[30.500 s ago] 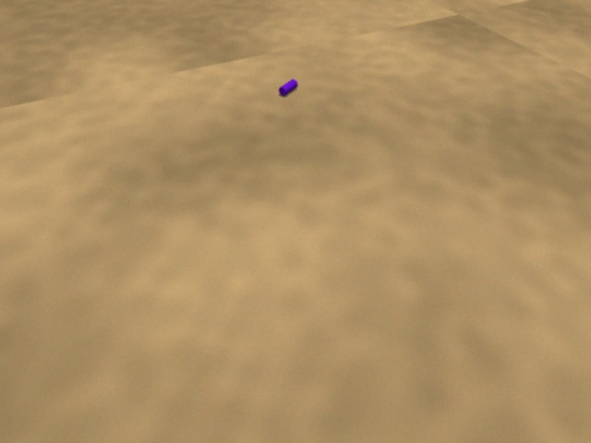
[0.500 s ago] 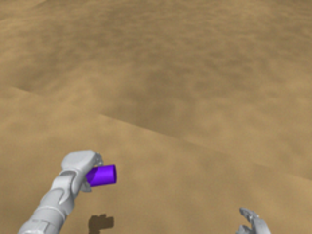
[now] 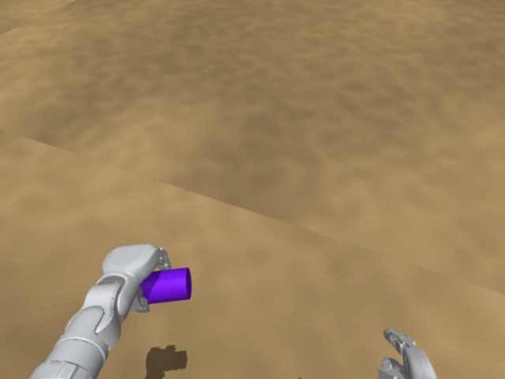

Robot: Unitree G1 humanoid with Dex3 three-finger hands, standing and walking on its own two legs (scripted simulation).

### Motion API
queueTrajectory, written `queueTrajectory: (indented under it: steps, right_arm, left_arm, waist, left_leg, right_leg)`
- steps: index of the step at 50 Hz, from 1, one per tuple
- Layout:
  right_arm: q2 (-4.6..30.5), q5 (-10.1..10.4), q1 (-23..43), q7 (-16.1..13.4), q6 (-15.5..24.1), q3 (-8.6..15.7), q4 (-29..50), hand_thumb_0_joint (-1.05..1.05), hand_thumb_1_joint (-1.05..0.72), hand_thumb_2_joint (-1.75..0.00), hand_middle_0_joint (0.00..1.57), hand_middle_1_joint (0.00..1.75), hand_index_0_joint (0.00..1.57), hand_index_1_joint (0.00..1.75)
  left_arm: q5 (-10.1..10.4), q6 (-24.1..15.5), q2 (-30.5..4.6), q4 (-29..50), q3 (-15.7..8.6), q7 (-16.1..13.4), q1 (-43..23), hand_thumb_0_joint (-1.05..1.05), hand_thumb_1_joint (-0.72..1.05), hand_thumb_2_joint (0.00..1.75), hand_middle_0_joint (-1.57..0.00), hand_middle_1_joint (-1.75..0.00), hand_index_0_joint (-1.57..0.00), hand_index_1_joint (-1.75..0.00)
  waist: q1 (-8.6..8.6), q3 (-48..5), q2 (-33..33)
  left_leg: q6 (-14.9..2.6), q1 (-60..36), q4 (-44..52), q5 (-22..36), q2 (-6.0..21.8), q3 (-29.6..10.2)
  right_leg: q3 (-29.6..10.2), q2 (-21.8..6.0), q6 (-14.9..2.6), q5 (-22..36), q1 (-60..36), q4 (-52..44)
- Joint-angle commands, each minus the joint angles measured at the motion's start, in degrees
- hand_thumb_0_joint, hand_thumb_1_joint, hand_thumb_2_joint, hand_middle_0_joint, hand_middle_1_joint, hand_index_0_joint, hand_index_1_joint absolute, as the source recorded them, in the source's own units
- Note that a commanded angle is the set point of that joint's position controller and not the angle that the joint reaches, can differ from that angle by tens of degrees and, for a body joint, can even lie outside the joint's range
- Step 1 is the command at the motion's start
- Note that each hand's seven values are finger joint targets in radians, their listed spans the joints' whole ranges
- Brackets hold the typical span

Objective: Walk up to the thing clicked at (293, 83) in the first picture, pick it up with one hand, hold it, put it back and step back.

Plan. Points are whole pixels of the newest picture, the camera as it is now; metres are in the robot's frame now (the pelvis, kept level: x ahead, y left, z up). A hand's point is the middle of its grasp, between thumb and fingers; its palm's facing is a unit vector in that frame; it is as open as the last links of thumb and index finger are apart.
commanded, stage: hold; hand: left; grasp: from above
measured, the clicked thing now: (153, 287) +0.29 +0.21 -0.08
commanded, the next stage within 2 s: crouch in 0.20 s
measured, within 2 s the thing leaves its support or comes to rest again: neither
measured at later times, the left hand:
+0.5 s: hand (142, 287) +0.29 +0.22 -0.06, palm faces -0.46 -0.06 -0.89, open 8.8 cm
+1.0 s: hand (177, 307) +0.32 +0.21 -0.28, palm faces -0.41 +0.03 -0.91, open 8.6 cm
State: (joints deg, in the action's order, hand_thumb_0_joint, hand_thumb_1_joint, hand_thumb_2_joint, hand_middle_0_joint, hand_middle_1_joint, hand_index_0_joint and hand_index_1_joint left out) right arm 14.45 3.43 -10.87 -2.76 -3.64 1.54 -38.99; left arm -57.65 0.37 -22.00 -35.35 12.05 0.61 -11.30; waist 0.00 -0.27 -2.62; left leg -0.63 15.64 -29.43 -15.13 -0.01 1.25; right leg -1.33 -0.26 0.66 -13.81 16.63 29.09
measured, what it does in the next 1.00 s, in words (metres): lowers itself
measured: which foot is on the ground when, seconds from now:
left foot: down 0.00-1.00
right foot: down 0.00-1.00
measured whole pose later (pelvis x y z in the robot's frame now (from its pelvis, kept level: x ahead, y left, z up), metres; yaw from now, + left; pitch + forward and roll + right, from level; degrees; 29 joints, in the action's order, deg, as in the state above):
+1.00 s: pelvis -0.05 +0.00 -0.15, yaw +0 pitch +27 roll -2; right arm 15.1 -2.0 -14.6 -1.4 -0.5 4.7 -43.2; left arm -67.2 -0.9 -19.6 -67.6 6.8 -24.1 -33.0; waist 7.0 -11.3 -1.7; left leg -1.0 76.6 -82.3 -32.3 0.4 -0.4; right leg 0.1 0.2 1.0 -30.3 76.4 80.1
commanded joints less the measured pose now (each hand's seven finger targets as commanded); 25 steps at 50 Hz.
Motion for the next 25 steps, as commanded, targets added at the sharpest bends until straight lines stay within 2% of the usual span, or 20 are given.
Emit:
queueTrajectory:
  steps: [1, 2, 4, 6, 8, 9, 10, 13, 14, 15, 16, 17, 21, 24, 25]
  right_arm:
    - [7.48, -0.22, 3.58, -0.33, 2.26, 2.85, 6.98, 0.0, -0.89, -0.9, 0.2, 0.3, 0.2, 0.3]
    - [7.77, -0.11, 3.46, -0.35, 2.28, 2.99, 6.96, 0.0, -0.89, -0.9, 0.2, 0.3, 0.2, 0.3]
    - [7.84, -0.1, 3.34, -0.29, 2.18, 3.22, 6.92, 0.0, -0.89, -0.9, 0.2, 0.3, 0.2, 0.3]
    - [7.81, -0.01, 3.5, -0.29, 2.09, 3.2, 7.29, 0.0, -0.89, -0.9, 0.2, 0.3, 0.2, 0.3]
    - [7.89, 0.07, 3.5, -0.35, 1.89, 3.23, 7.41, 0.0, -0.89, -0.9, 0.2, 0.3, 0.2, 0.3]
    - [7.82, 0.0, 3.66, -0.31, 1.81, 3.15, 7.44, 0.0, -0.89, -0.9, 0.2, 0.3, 0.2, 0.3]
    - [7.85, 0.16, 3.47, -0.31, 1.74, 3.18, 7.84, 0.0, -0.89, -0.9, 0.2, 0.3, 0.2, 0.3]
    - [7.96, 0.04, 3.49, -0.29, 1.5, 3.16, 7.86, 0.0, -0.89, -0.9, 0.2, 0.3, 0.2, 0.3]
    - [7.96, -0.05, 3.53, -0.31, 1.52, 3.15, 7.9, 0.0, -0.88, -0.9, 0.2, 0.3, 0.2, 0.3]
    - [7.91, -0.03, 3.45, -0.36, 1.4, 3.08, 7.88, 0.0, -0.91, -0.91, 0.2, 0.3, 0.2, 0.3]
    - [7.78, -0.1, 3.59, -0.31, 1.37, 2.96, 7.86, 0.0, -0.87, -0.9, 0.2, 0.3, 0.2, 0.3]
    - [7.78, 0.0, 3.37, -0.25, 1.38, 3.04, 8.02, 0.0, -0.88, -0.9, 0.2, 0.3, 0.2, 0.3]
    - [8.2, -0.41, 2.6, 0.0, 1.09, 3.29, 7.08, 0.0, -0.88, -0.9, 0.2, 0.3, 0.2, 0.3]
    - [8.23, -0.91, 1.01, 0.42, 0.93, 3.62, 6.24, 0.0, -0.88, -0.9, 0.2, 0.3, 0.2, 0.3]
    - [8.14, -1.1, 0.97, 0.58, 0.85, 3.65, 5.81, 0.0, -0.88, -0.9, 0.2, 0.3, 0.2, 0.3]
  left_arm:
    - [-0.01, -0.21, -12.09, 12.46, -6.02, -3.52, -22.71, 0.0, 0.7, 0.66, -1.16, -0.36, -1.13, -0.41]
    - [0.4, -0.26, -11.78, 12.86, -5.63, -3.48, -23.57, 0.0, 0.73, 0.67, -1.17, -0.38, -1.14, -0.42]
    - [0.89, -0.08, -12.35, 11.82, -6.9, -3.53, -20.42, 0.0, 0.72, 0.67, -1.17, -0.38, -1.13, -0.42]
    - [0.56, -0.14, -11.0, 11.85, -4.83, -2.86, -20.86, 0.0, 0.73, 0.68, -1.17, -0.39, -1.14, -0.43]
    - [0.66, -0.16, -12.4, 11.64, -6.2, -2.69, -20.08, 0.0, 0.72, 0.67, -1.18, -0.36, -1.13, -0.41]
    - [0.87, -0.3, -12.45, 11.97, -6.28, -2.61, -20.08, 0.0, 0.72, 0.68, -1.18, -0.37, -1.14, -0.42]
    - [0.82, -0.41, -11.57, 12.62, -5.23, -2.38, -20.71, 0.0, 0.71, 0.7, -1.17, -0.38, -1.13, -0.43]
    - [0.64, -0.29, -11.48, 11.04, -5.95, -2.62, -17.67, 0.0, 0.7, 0.68, -1.16, -0.36, -1.12, -0.4]
    - [0.55, -0.49, -12.48, 12.99, -6.23, -2.87, -21.14, 0.0, 0.7, 0.66, -1.15, -0.36, -1.12, -0.4]
    - [0.0, -0.36, -13.39, 11.55, -7.24, -3.19, -20.76, 0.0, 0.75, 0.61, -1.17, -0.38, -1.16, -0.39]
    - [0.22, -0.39, -12.94, 11.62, -6.8, -3.44, -21.04, 0.0, 0.67, 0.55, -1.09, -0.3, -1.08, -0.33]
    - [-0.14, -0.35, -12.12, 11.4, -6.4, -3.68, -20.53, 0.0, 0.65, 0.57, -1.13, -0.28, -1.09, -0.32]
    - [-0.54, -0.49, -10.41, 6.53, -5.6, -5.92, -20.05, 0.0, 0.66, 0.57, -1.14, -0.26, -1.11, -0.3]
    - [-1.84, -0.92, -9.24, 3.21, -5.61, -9.05, -19.89, 0.0, 0.66, 0.56, -1.15, -0.23, -1.11, -0.28]
    - [-2.04, -1.04, -8.3, 1.64, -4.82, -10.28, -20.92, 0.0, 0.68, 0.57, -1.16, -0.24, -1.12, -0.29]
  waist:
    - [0.92, -15.73, 1.09]
    - [0.91, -15.74, 0.97]
    - [-0.02, -15.68, -0.15]
    - [0.75, -15.82, 1.5]
    - [0.13, -15.85, 1.18]
    - [-0.06, -15.45, 0.66]
    - [0.34, -15.15, 0.05]
    - [0.3, -14.51, 1.18]
    - [0.14, -15.04, 0.29]
    - [0.18, -14.4, 0.58]
    - [0.13, -14.33, 1.22]
    - [0.3, -14.45, 0.71]
    - [1.15, -12.06, 2.38]
    - [1.72, -12.68, 3.21]
    - [2.03, -12.61, 3.42]
  left_leg:
    - [-0.11, -7.6, 2.88, 15.03, -1.11, -0.2]
    - [-0.01, -7.85, 3.01, 14.48, -0.99, -0.23]
    - [0.14, -7.6, 3.22, 14.95, -1.06, -0.08]
    - [-0.09, -7.87, 3.22, 15.71, -1.03, -0.2]
    - [-0.18, -7.61, 3.17, 16.43, -1.18, -0.14]
    - [-0.03, -7.44, 3.34, 16.16, -1.12, -0.19]
    - [0.07, -7.9, 3.62, 15.99, -1.0, -0.17]
    - [0.05, -7.53, 3.79, 15.48, -0.95, -0.35]
    - [0.12, -7.47, 3.83, 15.28, -0.81, -0.46]
    - [-0.12, -7.13, 3.73, 15.15, -1.16, -0.08]
    - [-0.13, -7.02, 3.73, 14.49, -1.06, -0.22]
    - [-0.16, -7.14, 3.72, 14.91, -1.2, 0.03]
    - [0.19, -6.08, 3.66, 12.96, -0.74, -0.58]
    - [0.1, -4.66, 2.11, 12.39, -1.02, -0.26]
    - [0.17, -4.23, 1.4, 12.3, -1.01, -0.43]
  right_leg:
    - [0.86, 1.54, -1.2, 12.63, -3.96, -3.63]
    - [0.93, 1.69, -1.27, 11.96, -3.84, -3.79]
    - [1.0, 1.51, -1.42, 12.12, -4.5, -3.88]
    - [1.15, 1.61, -1.35, 13.12, -4.4, -3.8]
    - [1.03, 1.41, -1.28, 14.03, -5.13, -3.92]
    - [1.12, 1.43, -1.4, 13.51, -5.15, -3.9]
    - [1.14, 1.57, -1.58, 13.24, -4.36, -3.91]
    - [1.29, 1.61, -1.61, 12.48, -4.51, -4.14]
    - [1.38, 1.71, -1.61, 12.27, -4.45, -4.09]
    - [1.14, 1.45, -1.53, 12.49, -4.54, -4.34]
    - [1.18, 1.47, -1.46, 11.83, -4.7, -4.42]
    - [0.99, 1.36, -1.47, 12.47, -4.39, -4.22]
    - [1.47, 1.64, -1.57, 10.15, -2.19, -3.98]
    - [1.38, 1.37, -1.51, 9.73, -0.92, -3.02]
    - [1.4, 1.36, -1.46, 9.67, 0.06, -2.41]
